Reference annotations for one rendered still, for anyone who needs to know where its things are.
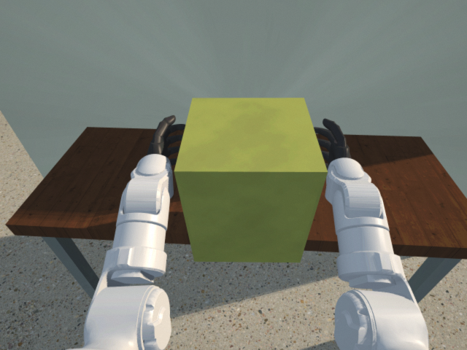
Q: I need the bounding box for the left robot forearm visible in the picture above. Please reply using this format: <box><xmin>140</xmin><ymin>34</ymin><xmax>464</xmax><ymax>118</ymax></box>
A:
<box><xmin>84</xmin><ymin>154</ymin><xmax>174</xmax><ymax>342</ymax></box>

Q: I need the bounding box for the table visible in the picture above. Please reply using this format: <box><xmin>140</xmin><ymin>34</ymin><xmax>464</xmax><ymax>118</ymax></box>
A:
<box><xmin>5</xmin><ymin>127</ymin><xmax>467</xmax><ymax>303</ymax></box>

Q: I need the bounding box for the right robot upper arm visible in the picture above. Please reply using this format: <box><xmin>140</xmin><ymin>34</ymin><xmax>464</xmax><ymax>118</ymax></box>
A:
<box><xmin>334</xmin><ymin>289</ymin><xmax>429</xmax><ymax>350</ymax></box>

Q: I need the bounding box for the right robot hand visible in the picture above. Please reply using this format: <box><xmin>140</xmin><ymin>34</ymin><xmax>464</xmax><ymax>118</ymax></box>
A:
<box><xmin>314</xmin><ymin>119</ymin><xmax>352</xmax><ymax>170</ymax></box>

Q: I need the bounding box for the left robot hand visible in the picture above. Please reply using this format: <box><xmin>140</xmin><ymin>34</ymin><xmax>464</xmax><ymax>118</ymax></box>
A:
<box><xmin>147</xmin><ymin>115</ymin><xmax>185</xmax><ymax>166</ymax></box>

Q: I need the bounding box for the carton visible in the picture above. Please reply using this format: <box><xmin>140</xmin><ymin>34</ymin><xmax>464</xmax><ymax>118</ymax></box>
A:
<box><xmin>174</xmin><ymin>98</ymin><xmax>328</xmax><ymax>263</ymax></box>

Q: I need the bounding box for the right robot forearm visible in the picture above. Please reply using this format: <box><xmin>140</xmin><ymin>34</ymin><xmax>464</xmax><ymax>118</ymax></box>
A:
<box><xmin>325</xmin><ymin>157</ymin><xmax>429</xmax><ymax>345</ymax></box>

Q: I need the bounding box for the left robot upper arm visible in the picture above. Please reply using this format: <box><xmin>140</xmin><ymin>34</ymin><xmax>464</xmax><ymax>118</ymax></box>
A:
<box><xmin>66</xmin><ymin>285</ymin><xmax>171</xmax><ymax>350</ymax></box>

